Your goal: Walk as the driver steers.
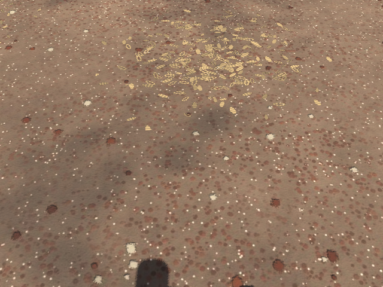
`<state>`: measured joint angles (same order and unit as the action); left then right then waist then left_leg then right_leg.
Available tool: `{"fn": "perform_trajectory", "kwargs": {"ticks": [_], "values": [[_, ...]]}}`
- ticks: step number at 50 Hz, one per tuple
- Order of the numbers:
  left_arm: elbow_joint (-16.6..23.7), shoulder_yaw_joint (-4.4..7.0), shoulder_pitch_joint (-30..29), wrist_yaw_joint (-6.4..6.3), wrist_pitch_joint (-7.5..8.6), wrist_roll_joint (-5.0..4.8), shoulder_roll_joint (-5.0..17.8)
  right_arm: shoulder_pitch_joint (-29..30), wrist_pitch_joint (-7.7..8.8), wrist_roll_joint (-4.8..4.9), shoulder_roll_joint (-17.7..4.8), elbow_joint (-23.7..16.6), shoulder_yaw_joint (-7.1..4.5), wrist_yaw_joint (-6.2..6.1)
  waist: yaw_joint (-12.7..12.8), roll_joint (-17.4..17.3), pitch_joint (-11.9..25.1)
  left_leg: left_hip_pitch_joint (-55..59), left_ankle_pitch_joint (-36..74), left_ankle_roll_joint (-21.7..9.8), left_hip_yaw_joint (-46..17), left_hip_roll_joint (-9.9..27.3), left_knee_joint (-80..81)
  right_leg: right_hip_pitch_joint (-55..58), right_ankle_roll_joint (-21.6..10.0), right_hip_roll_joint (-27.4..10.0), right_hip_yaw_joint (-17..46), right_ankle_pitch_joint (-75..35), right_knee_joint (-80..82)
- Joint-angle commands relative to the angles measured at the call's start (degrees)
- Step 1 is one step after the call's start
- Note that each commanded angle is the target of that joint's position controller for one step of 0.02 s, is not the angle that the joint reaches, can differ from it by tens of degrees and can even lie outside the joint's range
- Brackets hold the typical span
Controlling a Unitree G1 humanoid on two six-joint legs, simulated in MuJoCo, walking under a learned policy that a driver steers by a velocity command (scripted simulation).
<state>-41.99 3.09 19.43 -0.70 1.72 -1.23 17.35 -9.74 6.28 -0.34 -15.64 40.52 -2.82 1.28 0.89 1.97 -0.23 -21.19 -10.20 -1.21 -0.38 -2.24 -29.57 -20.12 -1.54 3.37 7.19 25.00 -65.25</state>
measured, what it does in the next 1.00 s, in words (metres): walks ahead, turning left: right foot, then left foot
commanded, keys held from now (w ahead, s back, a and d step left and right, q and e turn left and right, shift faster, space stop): w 0.34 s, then w+q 0.38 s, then q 0.28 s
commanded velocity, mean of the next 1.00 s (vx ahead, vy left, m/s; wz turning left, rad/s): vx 0.44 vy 0.00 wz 0.19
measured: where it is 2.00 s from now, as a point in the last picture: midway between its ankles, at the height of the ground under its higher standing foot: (207, 257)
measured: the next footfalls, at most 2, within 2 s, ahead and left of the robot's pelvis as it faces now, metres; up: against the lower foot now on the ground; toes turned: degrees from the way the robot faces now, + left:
right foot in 0.38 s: +0.35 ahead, -0.16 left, +0.00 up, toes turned -3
left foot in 0.90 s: +0.63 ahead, +0.09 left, +0.00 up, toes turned +14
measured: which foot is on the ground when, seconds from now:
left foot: down 0.00-0.40, up 0.42-0.88, down 0.90-1.00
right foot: up 0.00-0.36, down 0.38-0.88, up 0.90-1.00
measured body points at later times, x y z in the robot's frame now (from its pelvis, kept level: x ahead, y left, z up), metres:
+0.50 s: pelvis +0.26 -0.06 +0.00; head +0.29 -0.08 +0.45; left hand +0.45 +0.19 -0.08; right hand +0.29 -0.34 -0.13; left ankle +0.17 +0.10 -0.65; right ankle +0.31 -0.15 -0.73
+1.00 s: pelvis +0.50 -0.01 -0.01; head +0.55 +0.01 +0.44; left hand +0.53 +0.29 -0.13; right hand +0.75 -0.23 -0.10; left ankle +0.59 +0.08 -0.73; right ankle +0.40 -0.18 -0.63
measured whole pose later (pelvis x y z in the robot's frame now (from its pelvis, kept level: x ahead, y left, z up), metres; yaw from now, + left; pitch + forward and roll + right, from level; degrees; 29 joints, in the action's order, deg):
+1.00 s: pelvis +0.50 -0.01 -0.01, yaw +16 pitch +2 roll -1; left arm -45.0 2.9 12.0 -0.9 2.8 -0.2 17.0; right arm -6.8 1.5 0.3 -17.3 38.1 -3.8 1.9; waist 0.6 -0.1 -4.8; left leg -27.7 -6.7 -5.0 0.6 -4.0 -32.3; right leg -20.9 2.7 -0.3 0.1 31.6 -71.2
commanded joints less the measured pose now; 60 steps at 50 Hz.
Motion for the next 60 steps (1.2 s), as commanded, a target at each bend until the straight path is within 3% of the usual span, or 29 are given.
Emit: {"fn": "perform_trajectory", "kwargs": {"ticks": [1,3,8,14,16,18,19,20,21,22,23,24,25,27,31,36,39,42,44,45,46,47,48,49,50,51,53,56,60], "values": [[6.29,1.54,-4.77,0.32,1.64,0.49,5.66,-5.63,-0.04,-0.57,-6.15,-0.75,-1.59,-0.35,-2.95,-6.94,0.32,17.63,-1.74,-9.73,-21.43,16.13,15.82,-20.01,0.35,-6.88,0.89,-5.97,-1.64],[6.07,1.09,-4.02,0.75,1.56,0.33,3.68,-5.93,0.19,0.05,-5.56,0.22,-1.41,-0.36,-1.93,-8.44,0.79,16.04,3.72,-10.56,-17.38,14.87,17.51,-18.03,0.73,-7.7,-1.12,-6.31,2.87],[7.97,-0.48,-11.66,1.48,2.11,0.92,0.74,-7.39,-0.4,0.95,-9.51,2.46,-2.32,-0.75,-3.55,-6.46,-0.78,14.37,10.83,-11.32,-9.77,14.37,20.83,-16.85,2.01,-8.71,-4.51,-17.13,19.93],[10.12,-0.32,-20.0,2.62,2.82,0.09,1.8,-12.23,-1.73,1.94,-10.97,5.89,-2.42,-0.75,-5.69,-6.9,-2.51,17.21,12.22,-9.06,-6.6,15.5,19.14,-11.31,0.84,-6.22,-6.4,-23.91,32.53],[10.37,0.11,-19.68,2.92,2.99,0.14,2.88,-12.29,-2.37,2.08,-11.78,6.64,-2.68,-1.0,-4.29,-7.25,-2.38,19.78,15.94,-8.02,-6.64,16.76,16.78,-8.99,-0.77,-5.57,-6.79,-21.02,34.87],[7.67,1.83,-10.58,2.5,3.03,0.78,5.7,-11.6,-2.86,2.24,-11.47,6.83,-2.42,-1.27,1.15,-6.14,2.87,17.98,29.64,-5.84,-3.8,13.88,5.48,6.11,-3.24,-3.19,-8.79,-20.85,38.38],[5.68,3.17,-1.26,1.87,2.92,1.2,8.72,-11.18,-2.74,1.48,-9.42,6.1,-1.44,-1.32,5.58,-4.16,9.37,10.44,24.93,-3.83,-1.92,11.06,-7.08,20.86,-5.6,-7.73,-4.4,-21.42,37.01],[5.05,4.4,5.42,1.22,2.38,2.37,14.47,-15.08,-1.91,0.44,-3.51,4.12,0.46,-1.22,5.69,8.44,17.84,-10.77,0.5,0.44,2.06,2.95,-29.43,41.58,-12.49,-23.08,18.09,-15.27,38.71],[4.48,3.69,7.02,1.34,2.15,1.7,11.8,-15.91,-1.01,1.34,-4.91,4.78,0.34,-1.15,6.14,12.74,21.81,-18.54,-22.91,0.64,-5.27,0.68,-39.84,42.06,-15.85,-27.49,33.36,-6.93,46.07],[4.22,2.57,3.77,1.43,2.31,1.21,8.64,-12.21,-0.72,2.81,-9.59,4.06,-1.17,-0.89,5.8,7.94,12.71,-23.19,-19.91,0.18,-7.01,3.76,-43.59,35.14,-13.54,-25.68,26.34,-3.31,47.45],[4.33,1.92,0.24,1.49,2.48,1.08,6.73,-8.86,-0.73,2.99,-9.61,3.3,-1.27,-0.82,4.31,5.95,7.22,-23.04,-14.88,-0.17,-5.51,6.36,-42.1,27.82,-11.67,-23.11,18.3,-4.82,48.91],[4.12,1.44,-3.25,1.72,2.77,1.37,5.07,-7.27,-1.07,2.35,-8.82,3.22,-1.36,-0.99,2.51,3.9,3.48,-21.33,-10.91,0.08,-4.89,7.96,-39.31,21.24,-10.61,-20.68,13.12,-8.16,51.22],[4.0,1.06,-5.59,1.9,3.38,1.7,3.47,-7.84,-1.85,1.91,-8.29,3.66,-1.7,-1.2,0.65,4.77,1.65,-18.34,-7.82,0.32,-5.42,9.42,-37.05,16.55,-9.69,-18.82,8.6,-12.57,53.23],[3.03,1.27,-7.49,2.05,4.49,1.99,2.94,-9.94,-3.39,2.02,-5.62,4.67,-1.42,-1.26,-1.37,4.44,0.71,-14.28,-4.19,1.12,-5.53,9.83,-36.09,11.55,-9.68,-17.77,2.79,-19.04,56.31],[0.34,2.02,-6.51,1.3,5.24,2.45,4.33,-5.86,-4.18,1.72,-4.42,3.07,-1.53,-1.3,-1.4,1.47,-1.55,-18.76,5.39,2.19,-7.28,9.37,-28.67,12.55,-9.63,-17.39,-5.75,-28.29,58.14],[-2.0,2.55,-4.04,0.27,4.52,1.81,6.59,3.29,-3.61,1.4,-2.54,0.02,-0.56,0.5,1.91,-0.15,-4.28,-17.08,15.98,1.14,-2.09,8.34,-12.94,15.36,-7.8,-16.84,-13.65,-30.06,59.3],[-3.39,2.87,-2.56,-0.42,2.82,1.22,7.77,7.89,-3.47,0.8,-2.27,-3.09,-0.38,1.73,2.88,-0.32,-5.64,-16.92,13.99,0.05,1.43,6.75,-6.84,19.99,-6.69,-17.64,-16.92,-44.06,53.99],[-3.14,3.46,-3.42,-1.5,0.98,0.18,9.86,4.49,-3.59,0.66,-4.71,-4.26,-1.64,2.85,0.05,2.95,-0.91,-10.41,6.4,-2.27,5.1,2.48,-5.59,24.33,-4.65,-18.02,-18.13,-63.44,43.62],[-2.13,3.5,-5.63,-2.05,0.13,-0.3,10.03,-7.39,-3.61,0.71,-9.03,-1.79,-4.0,2.3,-6.47,2.02,5.48,4.76,8.8,-5.26,5.55,-1.32,-0.18,20.95,-1.91,-15.48,-19.05,-64.34,26.36],[-1.5,2.79,-4.01,-1.88,0.64,0.66,8.32,-12.41,-3.92,0.51,-13.23,-1.05,-5.43,0.83,-8.66,-4.18,9.64,18.86,27.2,-8.21,-2.51,3.54,2.32,10.1,1.74,-11.67,-19.34,-45.49,10.55],[-0.2,0.53,4.21,-0.53,1.58,4.26,0.7,-9.58,-4.49,0.01,-18.65,-2.45,-5.73,-0.36,-0.53,-18.65,16.17,39.59,56.04,-18.68,-23.71,18.76,-5.83,-13.09,5.78,-1.9,-15.73,15.34,-11.06],[-0.44,0.55,3.6,0.45,2.66,2.45,4.95,-10.64,-4.3,-0.43,-16.46,-5.16,-5.1,0.06,-4.69,-11.07,29.41,42.23,44.36,-25.24,-37.91,24.59,0.9,-16.13,5.58,0.1,-2.35,17.23,-19.4],[1.14,1.48,-4.09,0.59,2.76,0.07,7.79,-7.72,-4.28,-0.1,-13.47,-5.88,-4.51,0.33,-6.32,-5.47,23.11,36.43,36.34,-22.14,-30.96,20.99,4.38,-18.66,4.28,-2.81,-0.65,11.12,-17.68],[2.27,1.31,-7.06,-0.05,2.42,0.16,7.05,-3.94,-4.37,1.12,-11.12,-5.68,-3.94,0.15,-4.31,-2.44,14.37,27.66,29.13,-18.9,-25.65,17.92,6.38,-20.56,4.05,-4.79,-1.96,5.93,-12.76],[1.66,1.47,-7.61,-0.83,1.68,1.12,7.02,-1.3,-4.68,1.5,-9.39,-6.09,-3.36,-0.22,-2.56,-1.02,9.39,19.27,25.45,-17.07,-22.72,16.01,8.39,-18.94,4.45,-6.39,-2.15,3.15,-9.02],[1.89,1.76,-6.78,-1.22,0.79,1.5,7.47,0.25,-4.93,0.85,-9.18,-6.55,-3.31,-0.56,-0.63,-2.81,7.45,12.39,23.73,-16.41,-21.23,14.61,10.05,-14.92,4.59,-7.03,-1.73,1.16,-6.05],[1.61,1.69,-4.78,-1.47,-0.3,1.85,6.24,1.77,-5.21,-0.18,-9.65,-7.14,-3.53,-0.78,1.28,-5.08,6.7,5.24,25.53,-15.71,-18.35,12.3,11.18,-9.91,5.26,-6.17,-2.8,-0.3,-0.8],[1.76,1.16,-5.75,-1.97,-0.69,2.21,4.64,0.91,-5.71,0.16,-11.18,-6.9,-4.11,-1.83,0.91,-5.84,8.94,4.34,27.79,-14.98,-16.94,10.86,9.85,-8.92,6.83,-4.85,-2.92,-3.72,7.14],[2.95,1.08,-10.02,-1.71,-1.31,1.65,4.59,1.75,-7.48,0.78,-11.25,-7.54,-4.16,-3.06,-0.49,-8.04,8.66,2.89,7.61,-12.03,-19.64,8.58,10.33,-7.47,7.35,-3.65,-1.78,-9.65,15.43]]}}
